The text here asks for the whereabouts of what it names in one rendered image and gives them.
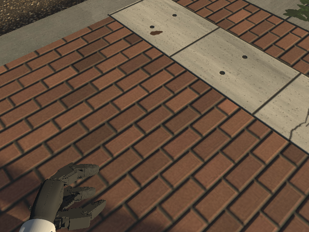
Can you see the left robot hand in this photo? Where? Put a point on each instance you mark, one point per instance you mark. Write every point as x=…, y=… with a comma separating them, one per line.
x=52, y=198

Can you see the left robot forearm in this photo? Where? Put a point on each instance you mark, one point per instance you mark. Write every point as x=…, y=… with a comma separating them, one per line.
x=37, y=225

